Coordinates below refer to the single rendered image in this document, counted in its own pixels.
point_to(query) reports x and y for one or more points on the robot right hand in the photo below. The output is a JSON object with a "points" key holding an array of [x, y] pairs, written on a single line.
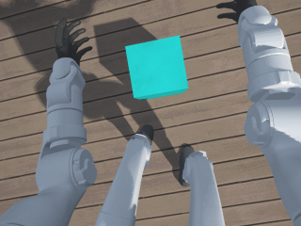
{"points": [[238, 7]]}

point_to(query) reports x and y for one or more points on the left robot thigh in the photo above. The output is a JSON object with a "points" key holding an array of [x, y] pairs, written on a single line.
{"points": [[120, 205]]}

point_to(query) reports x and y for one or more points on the carton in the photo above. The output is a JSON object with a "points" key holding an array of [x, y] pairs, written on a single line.
{"points": [[157, 68]]}

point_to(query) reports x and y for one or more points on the robot left hand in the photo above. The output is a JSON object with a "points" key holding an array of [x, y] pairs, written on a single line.
{"points": [[64, 41]]}

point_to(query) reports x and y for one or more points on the left robot upper arm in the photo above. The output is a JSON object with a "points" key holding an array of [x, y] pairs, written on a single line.
{"points": [[62, 179]]}

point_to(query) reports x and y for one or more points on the left robot forearm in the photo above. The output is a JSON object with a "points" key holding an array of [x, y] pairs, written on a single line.
{"points": [[64, 109]]}

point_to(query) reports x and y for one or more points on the right robot forearm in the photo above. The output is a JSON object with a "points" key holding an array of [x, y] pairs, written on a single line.
{"points": [[267, 58]]}

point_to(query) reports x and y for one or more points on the right robot foot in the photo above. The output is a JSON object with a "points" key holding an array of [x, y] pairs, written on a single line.
{"points": [[185, 152]]}

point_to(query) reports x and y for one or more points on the right robot upper arm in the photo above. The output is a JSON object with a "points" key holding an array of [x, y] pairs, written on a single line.
{"points": [[275, 126]]}

